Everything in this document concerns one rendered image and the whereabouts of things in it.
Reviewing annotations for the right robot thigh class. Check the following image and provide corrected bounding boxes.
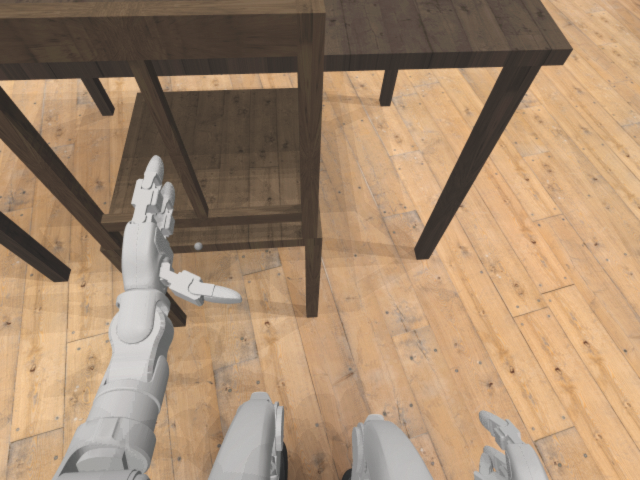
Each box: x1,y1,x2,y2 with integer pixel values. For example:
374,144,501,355
352,420,434,480

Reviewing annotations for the robot thigh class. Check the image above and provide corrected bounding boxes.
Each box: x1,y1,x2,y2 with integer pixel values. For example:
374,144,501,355
352,420,434,480
208,399,284,480

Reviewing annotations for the chair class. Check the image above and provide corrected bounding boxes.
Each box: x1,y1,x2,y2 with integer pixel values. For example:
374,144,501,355
0,0,326,327

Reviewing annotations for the left robot forearm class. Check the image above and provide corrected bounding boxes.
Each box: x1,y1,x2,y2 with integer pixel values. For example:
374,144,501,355
52,288,174,480

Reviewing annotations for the left robot thigh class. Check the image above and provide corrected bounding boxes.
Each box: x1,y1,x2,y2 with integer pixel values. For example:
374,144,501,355
208,399,284,480

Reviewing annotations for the table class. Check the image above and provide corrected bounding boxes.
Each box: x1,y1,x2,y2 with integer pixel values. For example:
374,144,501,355
0,0,573,282

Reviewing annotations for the right robot hand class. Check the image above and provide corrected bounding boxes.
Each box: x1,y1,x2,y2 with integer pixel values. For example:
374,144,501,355
474,410,549,480

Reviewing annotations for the left robot hand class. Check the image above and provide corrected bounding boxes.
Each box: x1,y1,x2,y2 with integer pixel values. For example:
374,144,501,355
121,155,242,306

